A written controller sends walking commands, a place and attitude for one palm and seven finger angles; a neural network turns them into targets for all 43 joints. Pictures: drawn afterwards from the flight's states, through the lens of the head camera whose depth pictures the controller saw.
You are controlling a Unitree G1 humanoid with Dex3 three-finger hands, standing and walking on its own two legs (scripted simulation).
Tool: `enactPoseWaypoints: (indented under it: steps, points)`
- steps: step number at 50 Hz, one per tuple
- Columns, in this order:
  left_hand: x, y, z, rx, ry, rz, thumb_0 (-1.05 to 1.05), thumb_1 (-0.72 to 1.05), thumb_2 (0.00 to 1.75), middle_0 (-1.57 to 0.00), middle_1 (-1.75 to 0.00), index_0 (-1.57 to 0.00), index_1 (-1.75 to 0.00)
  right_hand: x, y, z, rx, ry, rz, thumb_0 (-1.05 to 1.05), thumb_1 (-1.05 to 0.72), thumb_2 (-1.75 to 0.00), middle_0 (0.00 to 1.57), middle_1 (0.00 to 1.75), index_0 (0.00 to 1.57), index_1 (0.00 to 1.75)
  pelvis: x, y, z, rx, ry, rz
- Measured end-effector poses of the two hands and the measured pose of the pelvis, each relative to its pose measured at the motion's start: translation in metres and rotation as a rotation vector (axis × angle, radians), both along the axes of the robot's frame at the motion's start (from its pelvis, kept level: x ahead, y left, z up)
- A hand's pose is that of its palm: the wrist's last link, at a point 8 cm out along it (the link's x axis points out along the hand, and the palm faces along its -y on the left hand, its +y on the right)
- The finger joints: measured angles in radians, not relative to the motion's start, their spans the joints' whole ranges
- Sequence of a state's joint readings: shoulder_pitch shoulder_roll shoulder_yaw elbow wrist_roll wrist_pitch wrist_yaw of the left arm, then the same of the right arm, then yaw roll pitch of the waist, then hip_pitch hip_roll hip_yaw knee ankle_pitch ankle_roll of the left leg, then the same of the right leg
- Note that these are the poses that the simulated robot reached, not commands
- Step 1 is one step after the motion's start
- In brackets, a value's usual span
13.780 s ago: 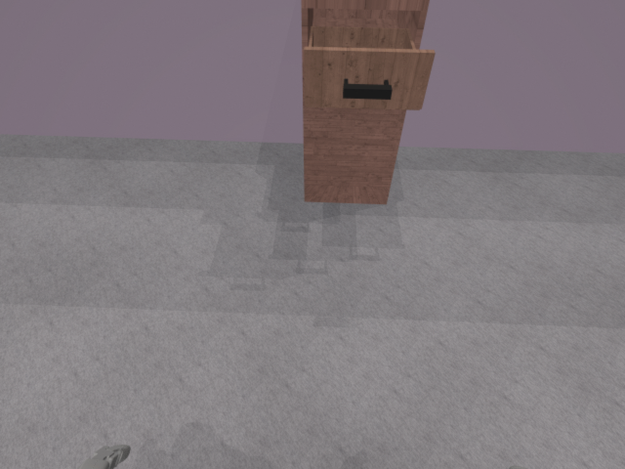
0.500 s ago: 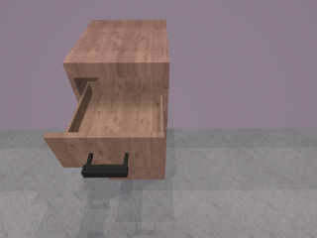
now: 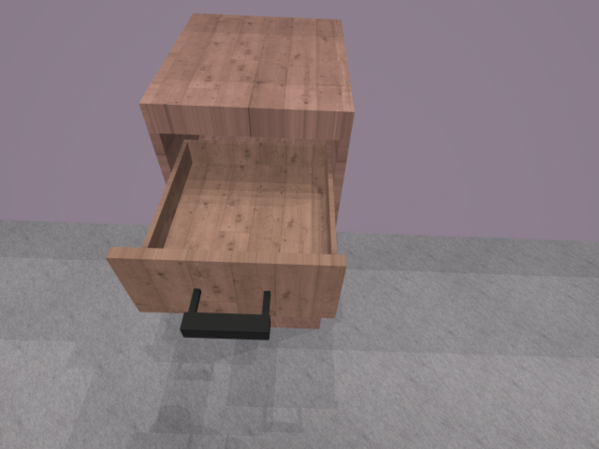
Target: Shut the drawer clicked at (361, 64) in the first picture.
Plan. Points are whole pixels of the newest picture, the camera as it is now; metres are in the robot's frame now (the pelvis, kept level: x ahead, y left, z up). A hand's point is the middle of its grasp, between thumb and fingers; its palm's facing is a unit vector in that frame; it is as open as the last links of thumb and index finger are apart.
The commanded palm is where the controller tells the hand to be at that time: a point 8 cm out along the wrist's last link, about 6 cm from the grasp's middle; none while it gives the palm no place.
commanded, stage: come to a stop and stand still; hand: left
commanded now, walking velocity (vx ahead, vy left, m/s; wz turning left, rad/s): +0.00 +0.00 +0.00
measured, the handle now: (229, 311) +0.31 +0.13 -0.03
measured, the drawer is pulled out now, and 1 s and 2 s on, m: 0.29 0.29 0.29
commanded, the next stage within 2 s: look again from close up in 0.38 s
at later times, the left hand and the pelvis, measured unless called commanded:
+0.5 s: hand out of the picture +0.01 +0.17 -0.18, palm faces +0.03 -0.98 -0.18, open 7.4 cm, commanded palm none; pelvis +0.02 +0.00 +0.00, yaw +0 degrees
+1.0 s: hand out of the picture -0.01 +0.15 -0.18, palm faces +0.04 -0.99 -0.15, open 7.4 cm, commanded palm none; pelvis +0.01 +0.00 +0.00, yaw +0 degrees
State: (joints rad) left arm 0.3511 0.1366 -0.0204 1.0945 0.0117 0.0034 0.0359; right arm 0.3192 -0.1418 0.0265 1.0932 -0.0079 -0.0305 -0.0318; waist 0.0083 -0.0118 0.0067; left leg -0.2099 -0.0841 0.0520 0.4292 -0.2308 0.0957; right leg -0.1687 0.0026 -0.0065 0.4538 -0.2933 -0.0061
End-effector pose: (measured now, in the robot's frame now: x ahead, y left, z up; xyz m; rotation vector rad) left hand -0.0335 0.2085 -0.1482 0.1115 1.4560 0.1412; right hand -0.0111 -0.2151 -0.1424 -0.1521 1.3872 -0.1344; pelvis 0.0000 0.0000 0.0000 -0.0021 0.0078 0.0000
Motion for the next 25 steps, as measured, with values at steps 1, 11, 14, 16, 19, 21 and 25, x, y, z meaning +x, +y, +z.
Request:
enactPoseWaypoints:
  steps: [1, 11, 14, 16, 19, 21, 25]
  points:
    - [0.0, -0.001, -0.001, -0.004, 0.003, 0.003, 0.01, 0.91, 0.89, -0.2, -0.3, -0.19, -0.3, 0.005, -0.001, 0.0, -0.008, -0.006, 0.005, 0.01, -0.91, -0.9, 0.2, 0.3, 0.2, 0.3, 0.002, 0.001, 0.0, 0.0, -0.002, 0.001]
    - [0.019, -0.003, -0.005, -0.02, -0.015, 0.005, 0.01, 0.9, 0.89, -0.2, -0.3, -0.2, -0.3, 0.039, -0.006, 0.004, -0.041, -0.056, 0.021, 0.01, -0.92, -0.9, 0.2, 0.3, 0.2, 0.3, 0.013, 0.005, 0.0, 0.001, -0.013, 0.001]
    - [0.026, -0.001, -0.005, -0.016, -0.026, 0.002, 0.01, 0.9, 0.89, -0.2, -0.3, -0.2, -0.3, 0.041, -0.006, 0.004, -0.042, -0.056, 0.021, 0.01, -0.92, -0.9, 0.2, 0.3, 0.2, 0.3, 0.015, 0.005, 0.0, 0.002, -0.013, 0.002]
    - [0.03, 0.002, -0.004, -0.011, -0.033, 0.0, 0.01, 0.9, 0.89, -0.2, -0.3, -0.2, -0.3, 0.04, -0.005, 0.004, -0.04, -0.052, 0.02, 0.01, -0.92, -0.9, 0.2, 0.3, 0.2, 0.3, 0.016, 0.005, 0.0, 0.003, -0.014, 0.002]
    - [0.035, 0.005, -0.003, -0.001, -0.041, -0.003, 0.01, 0.9, 0.89, -0.2, -0.3, -0.2, -0.3, 0.037, -0.004, 0.003, -0.035, -0.041, 0.016, 0.01, -0.92, -0.9, 0.2, 0.3, 0.2, 0.3, 0.017, 0.005, 0.0, 0.004, -0.015, 0.003]
    - [0.037, 0.007, -0.002, 0.007, -0.046, -0.005, 0.01, 0.9, 0.89, -0.2, -0.3, -0.2, -0.3, 0.033, -0.003, 0.002, -0.03, -0.031, 0.013, 0.01, -0.92, -0.9, 0.2, 0.3, 0.2, 0.3, 0.017, 0.005, 0.001, 0.004, -0.016, 0.003]
    - [0.04, 0.011, 0.0, 0.019, -0.051, -0.008, 0.01, 0.91, 0.89, -0.2, -0.3, -0.19, -0.3, 0.026, 0.0, 0.001, -0.017, -0.01, 0.007, 0.01, -0.92, -0.9, 0.2, 0.3, 0.2, 0.3, 0.017, 0.004, 0.001, 0.005, -0.018, 0.003]
